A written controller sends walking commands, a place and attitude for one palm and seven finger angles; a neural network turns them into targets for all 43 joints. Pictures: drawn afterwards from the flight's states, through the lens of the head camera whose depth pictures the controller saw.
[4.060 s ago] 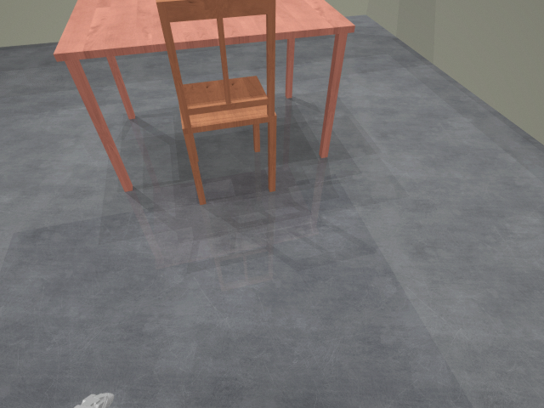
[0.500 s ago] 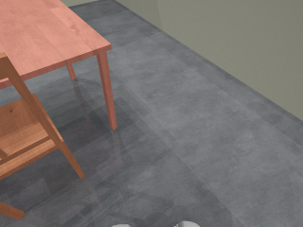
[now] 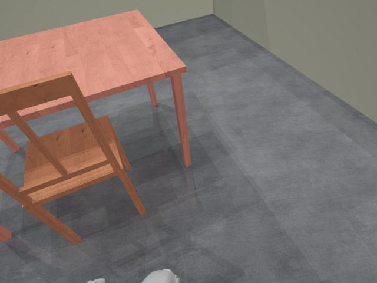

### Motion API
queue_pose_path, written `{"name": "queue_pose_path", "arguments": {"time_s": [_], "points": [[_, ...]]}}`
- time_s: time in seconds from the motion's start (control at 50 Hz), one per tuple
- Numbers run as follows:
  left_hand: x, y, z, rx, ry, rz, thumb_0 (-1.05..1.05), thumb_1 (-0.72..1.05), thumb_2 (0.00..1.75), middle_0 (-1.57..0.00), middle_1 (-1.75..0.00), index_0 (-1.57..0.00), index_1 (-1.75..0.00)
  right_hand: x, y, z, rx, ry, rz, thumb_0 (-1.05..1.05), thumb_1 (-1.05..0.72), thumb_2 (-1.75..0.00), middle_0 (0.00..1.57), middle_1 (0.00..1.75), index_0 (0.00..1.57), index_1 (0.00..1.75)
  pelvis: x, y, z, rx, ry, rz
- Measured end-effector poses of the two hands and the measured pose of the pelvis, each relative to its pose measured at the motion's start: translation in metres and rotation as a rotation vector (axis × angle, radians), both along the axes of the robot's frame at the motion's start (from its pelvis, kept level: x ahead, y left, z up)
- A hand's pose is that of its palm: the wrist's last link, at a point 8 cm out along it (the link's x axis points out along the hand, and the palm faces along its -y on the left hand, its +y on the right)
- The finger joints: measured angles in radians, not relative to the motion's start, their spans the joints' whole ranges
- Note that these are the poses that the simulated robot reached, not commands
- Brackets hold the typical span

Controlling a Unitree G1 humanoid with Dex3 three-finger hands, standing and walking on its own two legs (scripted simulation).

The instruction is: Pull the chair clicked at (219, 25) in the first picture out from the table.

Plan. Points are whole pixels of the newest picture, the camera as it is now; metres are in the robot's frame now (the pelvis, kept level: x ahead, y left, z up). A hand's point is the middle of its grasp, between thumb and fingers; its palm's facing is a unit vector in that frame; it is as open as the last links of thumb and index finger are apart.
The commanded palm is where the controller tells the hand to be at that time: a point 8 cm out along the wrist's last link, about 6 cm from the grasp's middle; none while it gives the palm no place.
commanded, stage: turn to face it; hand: left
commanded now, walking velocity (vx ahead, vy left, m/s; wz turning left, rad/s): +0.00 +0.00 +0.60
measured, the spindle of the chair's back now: (41, 147) +0.54 +0.51 -0.07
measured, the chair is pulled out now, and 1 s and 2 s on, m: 0.00 0.00 0.00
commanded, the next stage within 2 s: take the last steps up to it in 0.66 s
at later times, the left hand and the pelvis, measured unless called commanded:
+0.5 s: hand out of the picture -0.06 +0.26 -0.18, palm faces +0.33 -0.91 -0.26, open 7.4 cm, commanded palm none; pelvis -0.01 +0.04 -0.01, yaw +16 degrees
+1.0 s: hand out of the picture -0.02 +0.18 -0.14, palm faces +0.44 -0.85 -0.27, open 7.3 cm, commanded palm none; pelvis +0.01 -0.01 +0.01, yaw +25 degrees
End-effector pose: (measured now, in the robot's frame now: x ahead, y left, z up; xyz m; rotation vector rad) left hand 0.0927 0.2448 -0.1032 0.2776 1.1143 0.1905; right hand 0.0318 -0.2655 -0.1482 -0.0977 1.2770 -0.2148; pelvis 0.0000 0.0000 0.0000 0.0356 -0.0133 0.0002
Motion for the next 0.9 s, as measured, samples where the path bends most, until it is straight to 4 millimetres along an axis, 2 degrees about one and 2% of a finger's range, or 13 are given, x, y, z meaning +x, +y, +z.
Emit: {"name": "queue_pose_path", "arguments": {"time_s": [0.1,0.18,0.28,0.34,0.4,0.5,0.64,0.78,0.84,0.9], "points": [[-0.035,-0.006,-0.004,-0.021,0.026,0.082,0.00,0.91,0.89,-0.20,-0.30,-0.20,-0.30,0.029,-0.003,0.003,-0.003,0.000,0.100,0.01,-0.91,-0.90,0.20,0.30,0.20,0.29,-0.002,-0.005,0.001,0.018,-0.010,0.078],[-0.073,-0.003,-0.014,-0.046,0.079,0.160,0.00,0.91,0.89,-0.20,-0.30,-0.20,-0.30,0.061,0.008,0.005,-0.014,-0.009,0.195,0.01,-0.91,-0.90,0.20,0.30,0.20,0.29,-0.005,-0.001,-0.001,0.016,-0.008,0.131],[-0.130,0.013,-0.033,-0.076,0.179,0.272,0.00,0.91,0.89,-0.20,-0.30,-0.20,-0.30,0.111,0.041,0.012,-0.038,-0.077,0.324,0.01,-0.91,-0.90,0.20,0.30,0.20,0.29,-0.009,0.013,-0.007,-0.003,0.001,0.190],[-0.162,0.029,-0.051,-0.097,0.230,0.337,0.00,0.90,0.89,-0.20,-0.30,-0.20,-0.30,0.138,0.067,0.015,-0.064,-0.149,0.398,0.01,-0.91,-0.90,0.20,0.30,0.20,0.29,-0.010,0.027,-0.019,-0.025,0.008,0.224],[-0.179,0.043,-0.056,-0.097,0.272,0.377,0.00,0.91,0.89,-0.20,-0.30,-0.20,-0.30,0.149,0.086,0.025,-0.072,-0.191,0.441,0.01,-0.91,-0.90,0.20,0.30,0.20,0.29,-0.013,0.033,-0.018,-0.021,-0.004,0.239],[-0.171,0.057,-0.045,-0.098,0.222,0.402,0.01,0.91,0.89,-0.20,-0.30,-0.19,-0.30,0.144,0.102,0.036,-0.075,-0.182,0.468,0.00,-0.90,-0.89,0.20,0.30,0.20,0.29,-0.014,0.040,-0.005,-0.045,-0.014,0.276],[-0.139,0.057,-0.030,-0.076,0.114,0.395,0.00,0.91,0.89,-0.20,-0.30,-0.19,-0.30,0.121,0.102,0.026,-0.028,-0.125,0.463,0.00,-0.90,-0.89,0.20,0.30,0.20,0.30,-0.013,0.035,0.000,-0.035,-0.015,0.315],[-0.106,0.032,-0.021,-0.034,0.033,0.373,0.00,0.91,0.89,-0.20,-0.30,-0.19,-0.30,0.094,0.072,-0.005,0.026,-0.027,0.428,0.01,-0.90,-0.89,0.20,0.30,0.21,0.30,-0.006,0.011,-0.009,0.004,-0.005,0.345],[-0.104,0.014,-0.014,-0.026,0.011,0.374,0.00,0.91,0.89,-0.20,-0.30,-0.20,-0.30,0.085,0.058,-0.015,0.037,0.021,0.423,0.01,-0.90,-0.89,0.20,0.30,0.20,0.30,-0.004,0.002,-0.009,-0.009,-0.016,0.376],[-0.113,-0.002,-0.006,-0.038,0.002,0.413,0.00,0.91,0.89,-0.20,-0.30,-0.20,-0.30,0.081,0.048,-0.011,0.041,0.069,0.445,0.01,-0.91,-0.90,0.20,0.30,0.20,0.29,0.002,-0.003,-0.001,0.004,-0.017,0.402]]}}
